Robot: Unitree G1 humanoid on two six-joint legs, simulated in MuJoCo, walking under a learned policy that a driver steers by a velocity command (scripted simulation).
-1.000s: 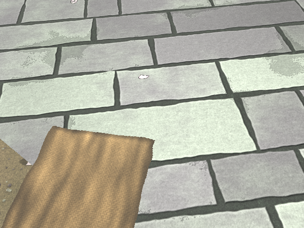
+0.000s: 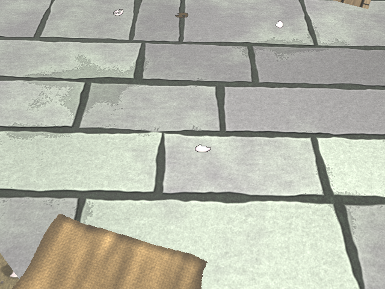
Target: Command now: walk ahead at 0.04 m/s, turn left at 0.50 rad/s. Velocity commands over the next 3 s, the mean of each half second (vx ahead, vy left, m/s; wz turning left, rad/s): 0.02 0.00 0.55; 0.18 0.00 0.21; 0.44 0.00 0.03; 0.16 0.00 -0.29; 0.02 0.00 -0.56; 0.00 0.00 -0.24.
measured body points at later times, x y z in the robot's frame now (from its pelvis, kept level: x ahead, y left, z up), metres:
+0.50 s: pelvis +0.02 +0.01 +0.01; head +0.05 +0.03 +0.45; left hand +0.10 +0.33 -0.10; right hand +0.24 -0.23 -0.09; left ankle +0.01 +0.12 -0.73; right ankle +0.06 -0.12 -0.72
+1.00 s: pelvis +0.07 +0.05 +0.01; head +0.07 +0.07 +0.46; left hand +0.04 +0.34 -0.12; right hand +0.25 -0.18 -0.10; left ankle -0.02 +0.13 -0.73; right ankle +0.08 -0.09 -0.68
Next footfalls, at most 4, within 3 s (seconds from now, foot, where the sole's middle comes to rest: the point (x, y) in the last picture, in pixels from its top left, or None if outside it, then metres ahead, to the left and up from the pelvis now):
0.06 left None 0.05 0.12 -0.77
0.54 right None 0.10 -0.10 -0.77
0.88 left None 0.02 0.14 -0.77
1.32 right None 0.44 0.03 -0.77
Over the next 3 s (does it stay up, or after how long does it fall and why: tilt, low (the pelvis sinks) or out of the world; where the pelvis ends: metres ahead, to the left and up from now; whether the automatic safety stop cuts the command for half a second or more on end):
stays up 0.50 0.14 0.00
